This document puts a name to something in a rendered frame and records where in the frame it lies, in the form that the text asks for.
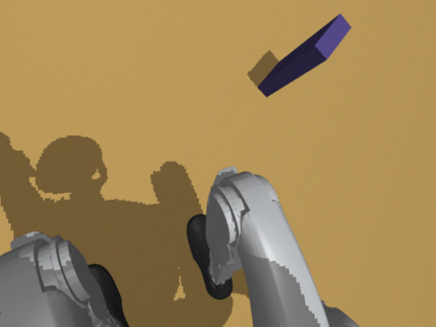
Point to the left robot foot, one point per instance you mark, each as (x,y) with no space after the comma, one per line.
(111,294)

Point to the right robot foot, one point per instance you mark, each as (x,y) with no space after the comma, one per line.
(196,235)

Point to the right robot hand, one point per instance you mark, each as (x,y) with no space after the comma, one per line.
(337,318)

